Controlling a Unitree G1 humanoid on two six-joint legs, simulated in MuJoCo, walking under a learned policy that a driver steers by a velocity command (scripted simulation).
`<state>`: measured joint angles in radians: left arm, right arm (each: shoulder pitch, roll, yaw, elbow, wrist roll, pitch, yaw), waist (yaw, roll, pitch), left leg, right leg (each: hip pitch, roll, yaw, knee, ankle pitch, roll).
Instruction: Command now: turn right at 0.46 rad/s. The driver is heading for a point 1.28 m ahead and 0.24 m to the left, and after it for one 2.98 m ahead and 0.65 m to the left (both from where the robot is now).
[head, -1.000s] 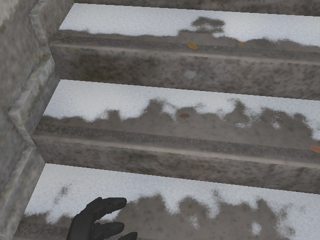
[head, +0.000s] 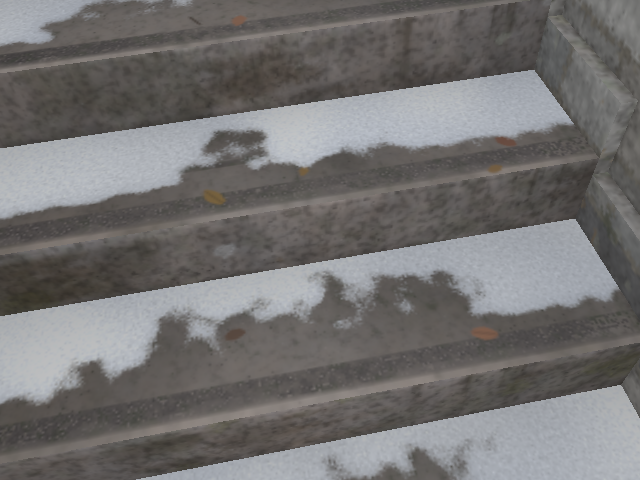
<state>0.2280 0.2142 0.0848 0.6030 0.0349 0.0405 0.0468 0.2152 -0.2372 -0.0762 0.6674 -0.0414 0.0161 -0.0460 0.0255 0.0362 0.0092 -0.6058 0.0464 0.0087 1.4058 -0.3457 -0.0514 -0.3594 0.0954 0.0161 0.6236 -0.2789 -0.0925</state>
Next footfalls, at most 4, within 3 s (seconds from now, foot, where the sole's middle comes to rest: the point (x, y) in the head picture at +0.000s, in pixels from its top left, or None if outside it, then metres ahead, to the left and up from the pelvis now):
0.30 left None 0.03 0.10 -0.76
0.72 right None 0.38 -0.14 -0.60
1.22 left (256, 334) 0.64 0.18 -0.44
1.60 right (269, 145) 0.96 0.17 -0.28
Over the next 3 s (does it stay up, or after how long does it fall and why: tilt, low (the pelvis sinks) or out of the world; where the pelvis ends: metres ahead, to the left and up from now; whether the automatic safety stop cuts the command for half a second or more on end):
stays up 1.54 0.31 0.81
